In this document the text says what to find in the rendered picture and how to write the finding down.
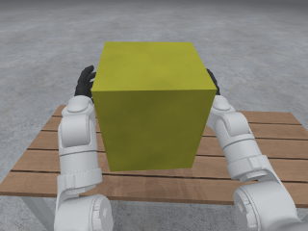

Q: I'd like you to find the right robot hand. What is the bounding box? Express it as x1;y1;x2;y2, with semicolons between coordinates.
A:
206;68;220;95

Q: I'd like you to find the table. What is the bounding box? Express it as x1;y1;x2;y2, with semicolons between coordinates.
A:
0;105;308;231

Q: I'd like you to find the carton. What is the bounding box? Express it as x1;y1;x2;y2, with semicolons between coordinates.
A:
91;41;218;172

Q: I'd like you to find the robot right upper arm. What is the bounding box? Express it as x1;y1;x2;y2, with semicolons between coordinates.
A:
233;179;308;231

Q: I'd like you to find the robot left upper arm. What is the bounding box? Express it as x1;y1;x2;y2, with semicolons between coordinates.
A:
55;193;114;231

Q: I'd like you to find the robot left forearm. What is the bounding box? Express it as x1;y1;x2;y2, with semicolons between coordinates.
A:
54;95;103;231

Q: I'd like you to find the left robot hand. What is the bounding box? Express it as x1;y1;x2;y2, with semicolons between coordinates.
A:
74;65;96;104

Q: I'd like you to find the robot right forearm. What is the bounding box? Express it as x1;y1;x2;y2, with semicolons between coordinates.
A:
206;95;297;216

